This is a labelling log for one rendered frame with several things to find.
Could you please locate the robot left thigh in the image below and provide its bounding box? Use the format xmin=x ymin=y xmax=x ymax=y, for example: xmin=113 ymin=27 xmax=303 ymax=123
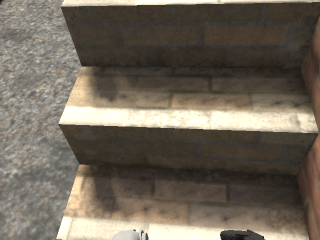
xmin=112 ymin=229 xmax=149 ymax=240

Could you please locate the right robot hand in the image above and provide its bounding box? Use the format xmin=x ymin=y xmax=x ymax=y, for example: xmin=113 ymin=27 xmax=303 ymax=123
xmin=220 ymin=229 xmax=265 ymax=240

